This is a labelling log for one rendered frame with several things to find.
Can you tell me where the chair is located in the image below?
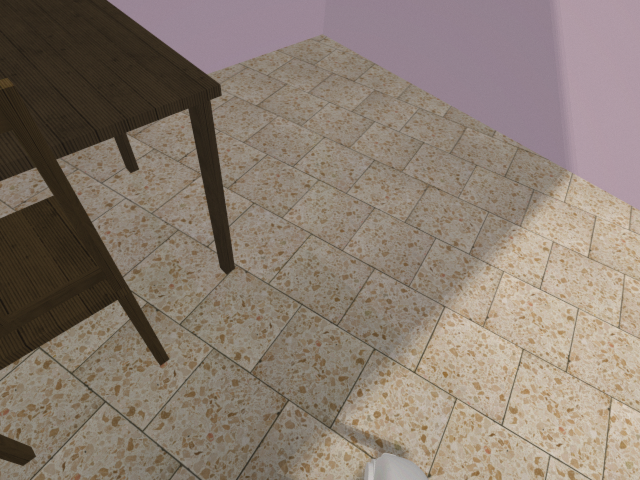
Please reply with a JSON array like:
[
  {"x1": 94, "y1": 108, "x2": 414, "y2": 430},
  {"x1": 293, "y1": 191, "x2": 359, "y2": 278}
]
[{"x1": 0, "y1": 78, "x2": 169, "y2": 466}]

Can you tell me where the table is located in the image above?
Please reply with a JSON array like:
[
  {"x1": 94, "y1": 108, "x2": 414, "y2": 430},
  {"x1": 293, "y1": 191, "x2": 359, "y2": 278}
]
[{"x1": 0, "y1": 0, "x2": 235, "y2": 274}]

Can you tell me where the right robot thigh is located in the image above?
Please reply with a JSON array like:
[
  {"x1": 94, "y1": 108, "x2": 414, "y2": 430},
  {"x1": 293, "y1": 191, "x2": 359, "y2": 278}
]
[{"x1": 364, "y1": 455, "x2": 429, "y2": 480}]

